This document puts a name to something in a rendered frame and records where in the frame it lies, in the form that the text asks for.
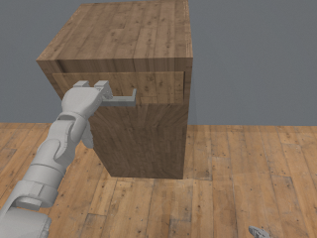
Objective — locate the drawer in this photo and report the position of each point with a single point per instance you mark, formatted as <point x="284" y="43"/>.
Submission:
<point x="153" y="87"/>

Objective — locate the right robot hand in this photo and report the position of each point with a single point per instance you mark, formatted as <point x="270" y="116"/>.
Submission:
<point x="258" y="233"/>

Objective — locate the cabinet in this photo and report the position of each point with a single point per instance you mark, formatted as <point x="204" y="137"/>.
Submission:
<point x="148" y="140"/>

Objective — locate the robot left upper arm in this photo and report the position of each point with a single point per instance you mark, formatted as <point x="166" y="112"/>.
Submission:
<point x="23" y="223"/>

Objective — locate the handle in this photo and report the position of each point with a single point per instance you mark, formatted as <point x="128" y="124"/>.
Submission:
<point x="120" y="101"/>

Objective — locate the left robot hand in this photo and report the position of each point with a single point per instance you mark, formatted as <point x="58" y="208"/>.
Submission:
<point x="84" y="101"/>

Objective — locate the robot left forearm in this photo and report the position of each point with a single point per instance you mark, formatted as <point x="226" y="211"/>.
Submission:
<point x="38" y="187"/>

